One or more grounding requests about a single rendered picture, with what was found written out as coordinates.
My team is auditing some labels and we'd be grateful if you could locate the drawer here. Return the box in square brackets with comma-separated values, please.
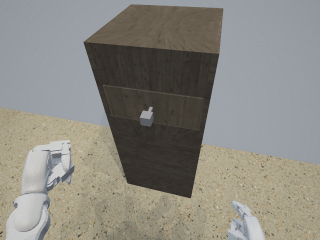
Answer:
[102, 84, 203, 130]

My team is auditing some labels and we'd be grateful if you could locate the left robot forearm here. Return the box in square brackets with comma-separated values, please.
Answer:
[5, 193, 51, 240]

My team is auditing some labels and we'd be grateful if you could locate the left robot hand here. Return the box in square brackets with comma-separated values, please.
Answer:
[21, 140, 75, 196]

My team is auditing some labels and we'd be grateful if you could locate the handle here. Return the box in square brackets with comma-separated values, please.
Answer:
[140, 107, 154, 127]

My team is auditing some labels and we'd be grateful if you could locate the right robot hand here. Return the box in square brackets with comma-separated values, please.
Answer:
[227, 200, 266, 240]

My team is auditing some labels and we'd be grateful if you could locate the cabinet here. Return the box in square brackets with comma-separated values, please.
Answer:
[83, 4, 224, 199]

